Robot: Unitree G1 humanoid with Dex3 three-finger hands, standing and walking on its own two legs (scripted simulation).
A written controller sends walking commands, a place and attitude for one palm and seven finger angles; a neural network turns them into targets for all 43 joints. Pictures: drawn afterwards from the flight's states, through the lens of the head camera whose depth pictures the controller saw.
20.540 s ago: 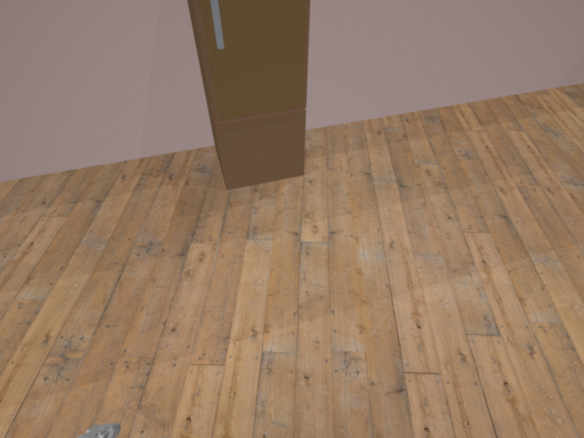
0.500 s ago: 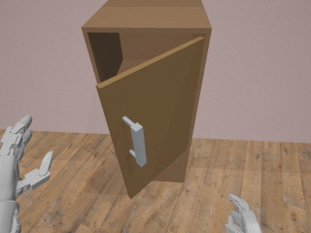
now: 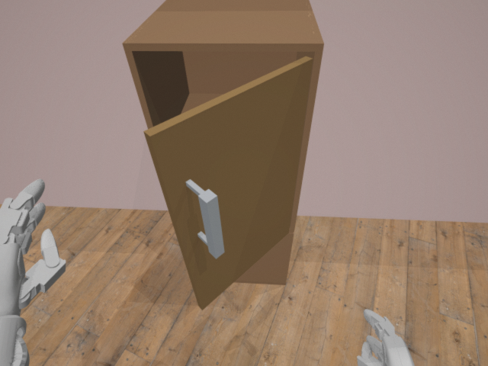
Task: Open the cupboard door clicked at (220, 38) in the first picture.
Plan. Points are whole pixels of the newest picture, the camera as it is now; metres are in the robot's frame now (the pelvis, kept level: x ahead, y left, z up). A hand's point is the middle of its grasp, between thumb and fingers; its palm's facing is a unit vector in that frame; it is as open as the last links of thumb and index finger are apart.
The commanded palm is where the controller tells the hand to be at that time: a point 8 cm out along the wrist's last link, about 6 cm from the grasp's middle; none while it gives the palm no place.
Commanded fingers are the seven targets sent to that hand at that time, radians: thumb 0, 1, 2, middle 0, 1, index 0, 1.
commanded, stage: step back with the hand held close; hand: left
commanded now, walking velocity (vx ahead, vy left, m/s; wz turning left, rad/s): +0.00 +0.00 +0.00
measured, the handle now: (205, 220) +0.35 +0.13 +0.04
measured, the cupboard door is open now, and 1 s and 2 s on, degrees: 48 48 48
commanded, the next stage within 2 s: stop stepping back and stand still in 1.34 s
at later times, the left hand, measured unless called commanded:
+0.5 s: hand (38, 284) +0.16 +0.28 +0.14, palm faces +0.36 -0.77 -0.52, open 7.4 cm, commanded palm +0.10 +0.32 +0.17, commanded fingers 0.00 0.90 0.90 -0.20 -0.30 -0.20 -0.30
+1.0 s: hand out of the picture +0.10 +0.29 +0.16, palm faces +0.45 -0.76 -0.46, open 7.4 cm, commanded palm +0.04 +0.32 +0.17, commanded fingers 0.00 0.90 0.90 -0.20 -0.30 -0.20 -0.30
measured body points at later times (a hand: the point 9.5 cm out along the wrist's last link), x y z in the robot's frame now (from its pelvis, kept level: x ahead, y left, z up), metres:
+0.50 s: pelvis -0.05 +0.02 -0.01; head -0.03 +0.03 +0.44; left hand +0.13 +0.32 +0.17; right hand +0.12 -0.23 -0.08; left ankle -0.03 +0.11 -0.74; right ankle +0.02 -0.11 -0.74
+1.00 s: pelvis -0.10 +0.02 -0.01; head -0.09 +0.04 +0.44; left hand +0.07 +0.33 +0.19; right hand +0.05 -0.21 -0.09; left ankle -0.03 +0.11 -0.74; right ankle -0.16 -0.10 -0.72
